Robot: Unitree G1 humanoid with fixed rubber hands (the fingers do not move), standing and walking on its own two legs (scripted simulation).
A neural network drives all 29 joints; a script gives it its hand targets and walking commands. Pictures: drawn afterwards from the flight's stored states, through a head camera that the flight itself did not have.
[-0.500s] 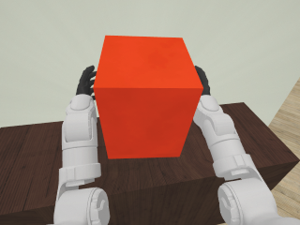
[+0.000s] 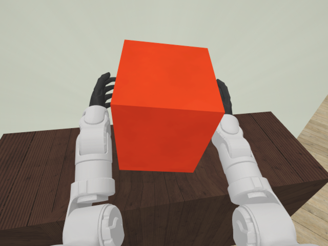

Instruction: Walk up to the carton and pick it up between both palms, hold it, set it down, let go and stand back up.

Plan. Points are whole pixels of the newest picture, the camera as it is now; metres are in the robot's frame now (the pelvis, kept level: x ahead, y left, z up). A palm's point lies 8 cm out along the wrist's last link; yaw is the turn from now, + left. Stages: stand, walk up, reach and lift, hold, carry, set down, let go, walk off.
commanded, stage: set down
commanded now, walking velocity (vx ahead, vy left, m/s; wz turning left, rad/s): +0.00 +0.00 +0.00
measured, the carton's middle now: (161, 111) +0.39 +0.01 +0.16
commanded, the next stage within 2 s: none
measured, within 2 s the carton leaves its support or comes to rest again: neither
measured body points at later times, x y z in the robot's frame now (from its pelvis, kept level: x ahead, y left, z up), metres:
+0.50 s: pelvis +0.01 +0.00 +0.00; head -0.02 +0.03 +0.45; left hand +0.39 +0.15 +0.15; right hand +0.38 -0.14 +0.14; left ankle +0.02 +0.12 -0.75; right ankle +0.00 -0.11 -0.75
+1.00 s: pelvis +0.01 -0.01 +0.00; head +0.01 +0.02 +0.45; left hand +0.41 +0.13 +0.10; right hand +0.40 -0.16 +0.10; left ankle +0.02 +0.12 -0.75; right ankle +0.00 -0.11 -0.75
